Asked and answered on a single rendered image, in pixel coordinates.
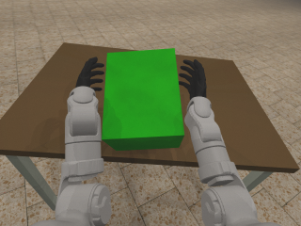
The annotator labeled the right robot forearm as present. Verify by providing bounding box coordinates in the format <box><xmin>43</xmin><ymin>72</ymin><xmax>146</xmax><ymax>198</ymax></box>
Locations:
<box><xmin>184</xmin><ymin>96</ymin><xmax>258</xmax><ymax>217</ymax></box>

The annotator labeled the robot left upper arm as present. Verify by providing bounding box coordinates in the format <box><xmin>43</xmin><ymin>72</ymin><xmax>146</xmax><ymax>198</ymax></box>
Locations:
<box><xmin>31</xmin><ymin>183</ymin><xmax>112</xmax><ymax>226</ymax></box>

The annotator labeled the table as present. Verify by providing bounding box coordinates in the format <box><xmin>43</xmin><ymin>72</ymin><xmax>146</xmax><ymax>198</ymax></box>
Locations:
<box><xmin>0</xmin><ymin>42</ymin><xmax>300</xmax><ymax>211</ymax></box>

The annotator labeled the carton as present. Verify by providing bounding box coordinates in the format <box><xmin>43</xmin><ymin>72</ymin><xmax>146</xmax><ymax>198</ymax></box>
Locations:
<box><xmin>102</xmin><ymin>48</ymin><xmax>184</xmax><ymax>151</ymax></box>

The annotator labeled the robot right upper arm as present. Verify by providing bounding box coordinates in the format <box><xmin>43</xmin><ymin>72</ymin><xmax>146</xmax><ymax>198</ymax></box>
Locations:
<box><xmin>200</xmin><ymin>185</ymin><xmax>281</xmax><ymax>226</ymax></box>

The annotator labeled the right robot hand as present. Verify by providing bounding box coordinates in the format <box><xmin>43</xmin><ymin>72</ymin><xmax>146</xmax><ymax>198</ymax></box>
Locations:
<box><xmin>179</xmin><ymin>59</ymin><xmax>207</xmax><ymax>100</ymax></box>

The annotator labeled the left robot forearm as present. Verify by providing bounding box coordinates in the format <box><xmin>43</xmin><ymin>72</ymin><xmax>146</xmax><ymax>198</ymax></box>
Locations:
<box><xmin>55</xmin><ymin>86</ymin><xmax>104</xmax><ymax>211</ymax></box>

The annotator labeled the left robot hand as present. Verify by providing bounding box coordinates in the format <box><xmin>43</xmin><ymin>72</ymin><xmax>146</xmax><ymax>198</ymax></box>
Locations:
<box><xmin>75</xmin><ymin>57</ymin><xmax>104</xmax><ymax>91</ymax></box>

